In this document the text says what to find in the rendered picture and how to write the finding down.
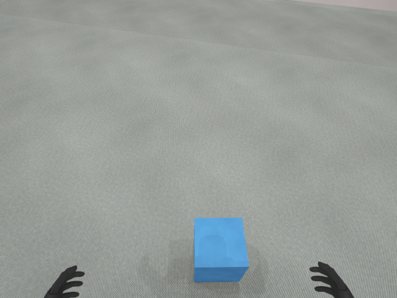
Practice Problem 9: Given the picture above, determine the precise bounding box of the robot right hand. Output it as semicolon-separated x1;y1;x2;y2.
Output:
310;262;354;298

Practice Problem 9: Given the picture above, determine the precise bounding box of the carton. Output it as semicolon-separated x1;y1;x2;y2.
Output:
194;217;249;282

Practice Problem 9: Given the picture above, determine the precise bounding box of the robot left hand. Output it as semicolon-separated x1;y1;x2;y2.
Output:
44;266;85;298

